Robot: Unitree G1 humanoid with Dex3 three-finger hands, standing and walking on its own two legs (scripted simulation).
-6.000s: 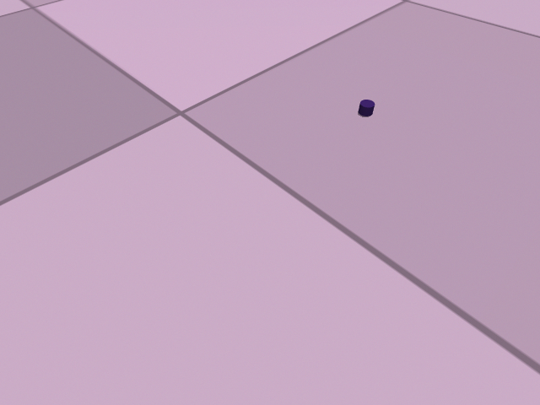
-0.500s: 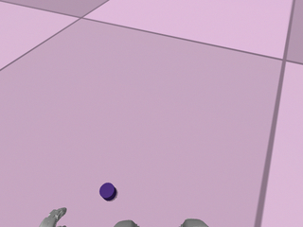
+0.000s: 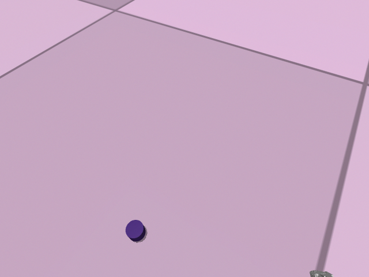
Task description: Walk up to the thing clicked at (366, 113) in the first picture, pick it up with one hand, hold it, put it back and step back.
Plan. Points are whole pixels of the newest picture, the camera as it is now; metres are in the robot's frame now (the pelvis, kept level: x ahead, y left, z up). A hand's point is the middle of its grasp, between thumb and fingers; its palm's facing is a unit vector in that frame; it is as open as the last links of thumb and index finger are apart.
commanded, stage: walk up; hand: left
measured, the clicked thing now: (135, 230) +0.41 +0.29 -0.74
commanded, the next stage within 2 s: stand in 0.92 s
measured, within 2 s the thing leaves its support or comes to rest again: neither
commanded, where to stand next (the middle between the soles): +0.07 -0.01 m, yaw +2 degrees
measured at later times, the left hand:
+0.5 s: hand out of the picture +0.11 +0.26 -0.14, palm faces +0.01 -0.94 -0.35, open 7.4 cm
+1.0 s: hand out of the picture +0.09 +0.26 -0.14, palm faces +0.03 -0.94 -0.33, open 7.4 cm
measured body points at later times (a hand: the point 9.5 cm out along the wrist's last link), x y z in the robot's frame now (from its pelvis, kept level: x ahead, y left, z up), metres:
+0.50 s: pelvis +0.01 +0.00 +0.01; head +0.03 +0.00 +0.46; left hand +0.11 +0.31 -0.11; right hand +0.11 -0.30 -0.13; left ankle +0.02 +0.14 -0.73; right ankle +0.02 -0.13 -0.73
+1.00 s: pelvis +0.01 +0.00 +0.01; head +0.03 +0.00 +0.46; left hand +0.09 +0.30 -0.12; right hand +0.11 -0.30 -0.12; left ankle +0.02 +0.14 -0.73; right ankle +0.02 -0.13 -0.73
